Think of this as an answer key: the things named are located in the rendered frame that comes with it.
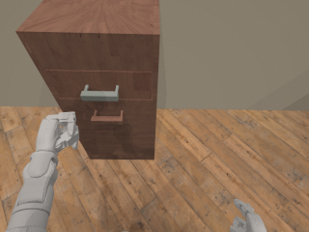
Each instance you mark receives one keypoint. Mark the right robot hand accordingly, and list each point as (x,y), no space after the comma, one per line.
(253,221)

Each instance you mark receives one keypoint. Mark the drawer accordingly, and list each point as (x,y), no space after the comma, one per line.
(133,85)

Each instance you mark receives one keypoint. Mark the cabinet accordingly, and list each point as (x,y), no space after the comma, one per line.
(100,35)

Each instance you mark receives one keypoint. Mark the left robot hand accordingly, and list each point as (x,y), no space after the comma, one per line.
(50,132)

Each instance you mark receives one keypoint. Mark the handle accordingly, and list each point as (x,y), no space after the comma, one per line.
(107,120)
(99,96)

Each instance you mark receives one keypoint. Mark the robot left forearm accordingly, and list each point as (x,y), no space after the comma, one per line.
(34,202)

